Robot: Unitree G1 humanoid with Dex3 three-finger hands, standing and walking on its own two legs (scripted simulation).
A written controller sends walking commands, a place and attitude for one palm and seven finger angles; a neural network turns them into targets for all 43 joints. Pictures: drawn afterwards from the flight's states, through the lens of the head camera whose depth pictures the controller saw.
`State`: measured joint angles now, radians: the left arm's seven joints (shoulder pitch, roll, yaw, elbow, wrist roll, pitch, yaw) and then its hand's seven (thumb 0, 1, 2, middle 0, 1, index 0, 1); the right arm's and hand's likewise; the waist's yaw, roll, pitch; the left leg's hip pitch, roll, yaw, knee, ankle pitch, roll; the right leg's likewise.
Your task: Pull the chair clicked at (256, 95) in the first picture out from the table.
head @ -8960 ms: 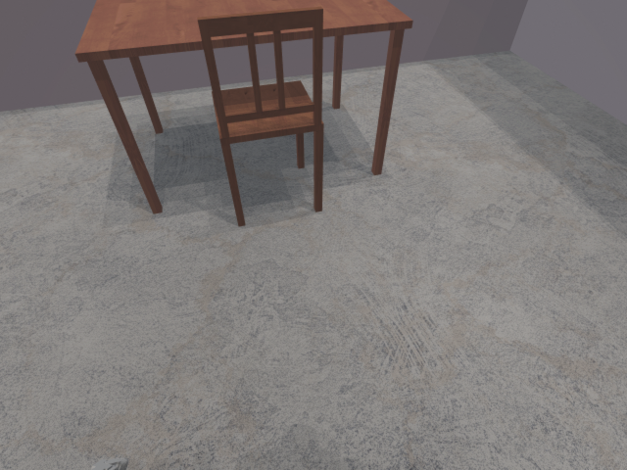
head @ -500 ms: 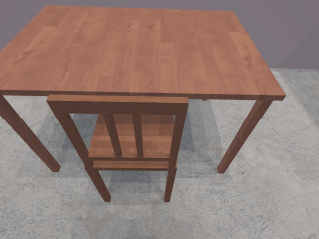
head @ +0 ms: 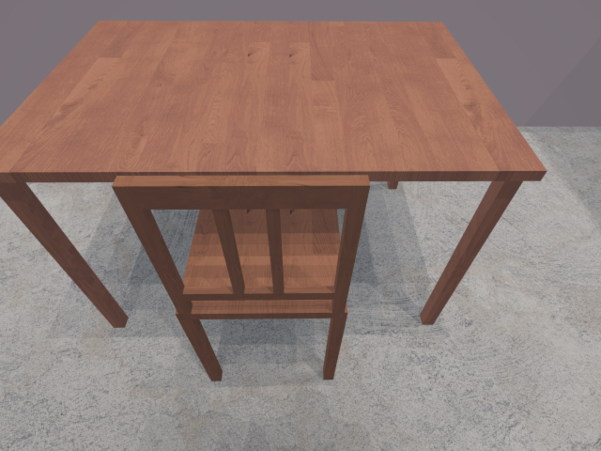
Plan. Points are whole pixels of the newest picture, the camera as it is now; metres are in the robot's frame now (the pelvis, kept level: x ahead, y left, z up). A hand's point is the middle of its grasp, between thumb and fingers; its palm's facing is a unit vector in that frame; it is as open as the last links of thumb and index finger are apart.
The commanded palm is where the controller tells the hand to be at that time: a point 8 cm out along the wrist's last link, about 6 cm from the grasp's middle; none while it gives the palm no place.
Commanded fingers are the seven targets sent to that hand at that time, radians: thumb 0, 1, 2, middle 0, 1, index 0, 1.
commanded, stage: come to a stop and stand still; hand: left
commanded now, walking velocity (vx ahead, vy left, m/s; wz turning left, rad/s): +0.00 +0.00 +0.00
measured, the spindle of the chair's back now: (230, 253) +0.46 +0.16 -0.08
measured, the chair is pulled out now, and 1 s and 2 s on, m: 0.00 0.00 0.00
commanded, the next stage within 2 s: look again from close up in 0.34 s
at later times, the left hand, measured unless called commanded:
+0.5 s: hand out of the picture -0.05 +0.18 -0.16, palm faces +0.00 -0.98 -0.20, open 7.4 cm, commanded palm none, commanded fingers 0.00 0.90 0.90 -0.20 -0.30 -0.20 -0.30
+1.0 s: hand out of the picture +0.00 +0.16 -0.16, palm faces +0.02 -0.98 -0.19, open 7.4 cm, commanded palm none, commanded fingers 0.00 0.90 0.90 -0.20 -0.30 -0.20 -0.30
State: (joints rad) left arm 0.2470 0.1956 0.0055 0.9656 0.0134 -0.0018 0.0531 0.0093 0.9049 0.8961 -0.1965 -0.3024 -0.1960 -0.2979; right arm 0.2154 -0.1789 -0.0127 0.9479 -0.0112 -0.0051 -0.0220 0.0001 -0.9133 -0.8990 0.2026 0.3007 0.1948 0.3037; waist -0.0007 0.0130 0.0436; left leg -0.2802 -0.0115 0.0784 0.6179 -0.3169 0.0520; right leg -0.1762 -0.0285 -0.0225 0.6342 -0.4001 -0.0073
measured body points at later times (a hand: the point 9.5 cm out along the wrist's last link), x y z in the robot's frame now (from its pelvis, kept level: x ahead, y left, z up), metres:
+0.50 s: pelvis -0.02 +0.00 +0.01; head +0.01 +0.00 +0.46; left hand -0.05 +0.23 -0.14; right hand -0.02 -0.23 -0.14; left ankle +0.01 +0.09 -0.73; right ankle -0.06 -0.13 -0.73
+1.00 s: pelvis +0.00 -0.01 +0.01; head +0.02 -0.01 +0.46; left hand +0.00 +0.21 -0.15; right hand +0.02 -0.24 -0.14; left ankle +0.01 +0.09 -0.73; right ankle -0.06 -0.13 -0.73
